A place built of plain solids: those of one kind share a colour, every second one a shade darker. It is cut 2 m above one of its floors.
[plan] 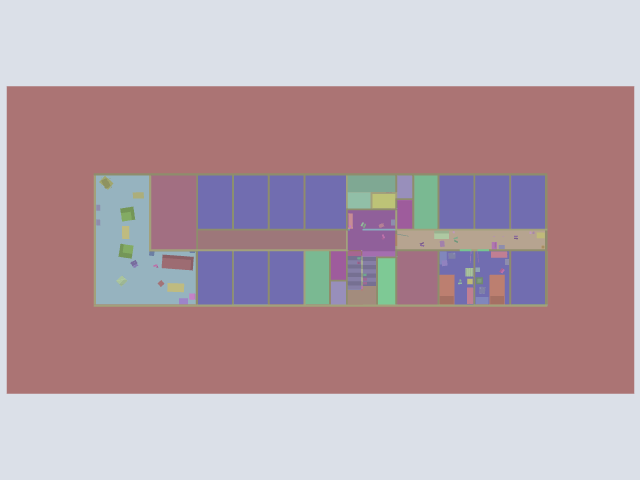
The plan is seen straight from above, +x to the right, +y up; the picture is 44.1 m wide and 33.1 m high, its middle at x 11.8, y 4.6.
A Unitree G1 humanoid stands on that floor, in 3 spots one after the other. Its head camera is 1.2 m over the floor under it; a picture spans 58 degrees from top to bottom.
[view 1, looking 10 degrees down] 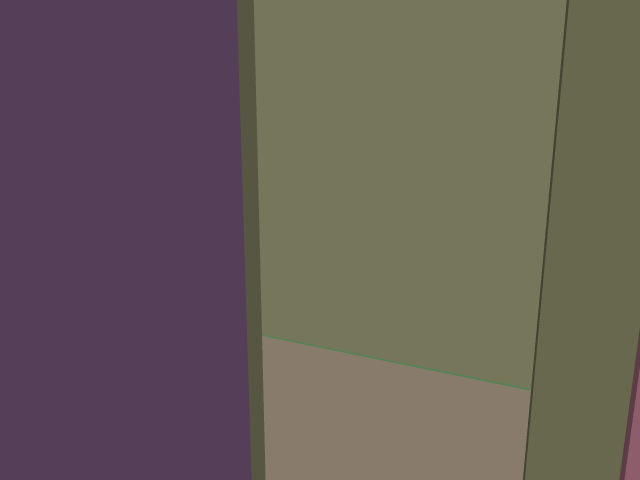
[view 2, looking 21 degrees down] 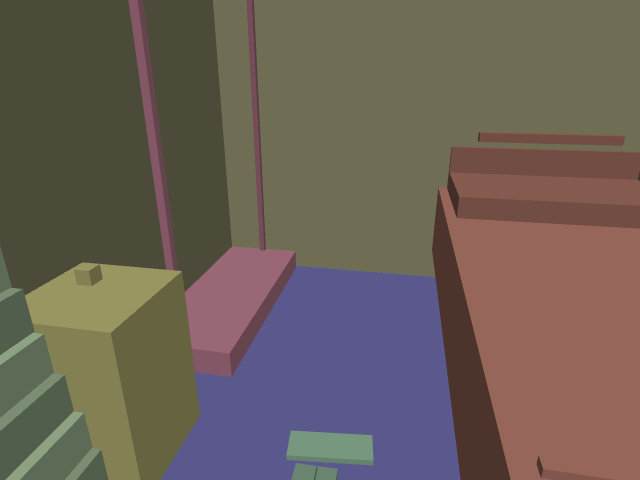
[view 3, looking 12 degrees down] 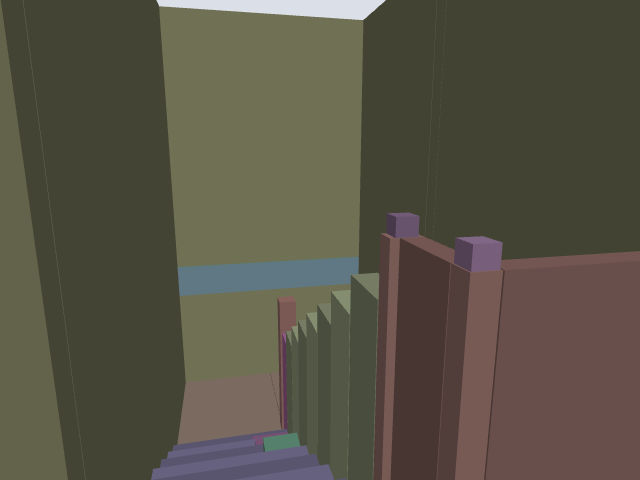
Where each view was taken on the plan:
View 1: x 23.43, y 2.83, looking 116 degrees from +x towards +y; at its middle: wall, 2.74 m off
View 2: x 21.27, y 2.73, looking -79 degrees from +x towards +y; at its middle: wall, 2.80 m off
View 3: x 15.21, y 4.67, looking -103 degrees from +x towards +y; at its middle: wall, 4.73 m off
